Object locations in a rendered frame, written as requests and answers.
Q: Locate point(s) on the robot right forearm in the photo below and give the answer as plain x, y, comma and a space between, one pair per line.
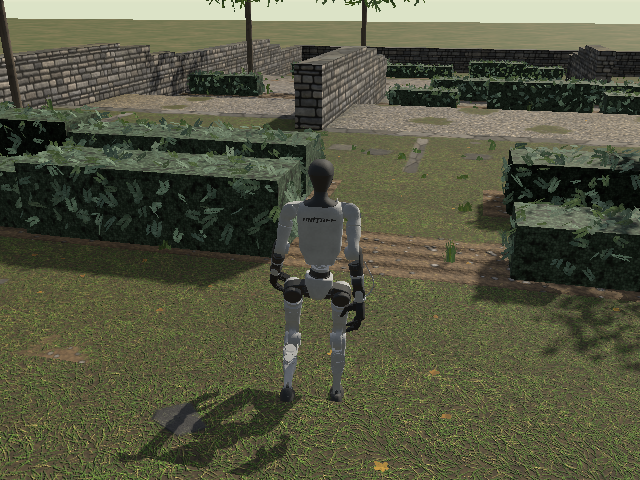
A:
357, 278

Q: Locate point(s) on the robot head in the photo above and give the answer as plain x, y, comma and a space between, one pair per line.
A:
321, 172

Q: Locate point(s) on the robot left upper arm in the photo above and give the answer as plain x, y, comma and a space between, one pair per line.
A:
288, 212

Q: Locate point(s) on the left robot foot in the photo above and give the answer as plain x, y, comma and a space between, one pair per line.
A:
287, 394

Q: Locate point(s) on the robot left hand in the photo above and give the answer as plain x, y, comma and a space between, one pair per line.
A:
273, 280

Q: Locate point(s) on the robot right hand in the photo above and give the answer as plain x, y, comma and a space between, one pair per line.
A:
360, 315

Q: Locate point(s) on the robot right upper arm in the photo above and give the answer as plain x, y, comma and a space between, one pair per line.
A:
353, 230

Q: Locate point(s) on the robot left forearm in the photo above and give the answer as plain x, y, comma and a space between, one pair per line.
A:
276, 262

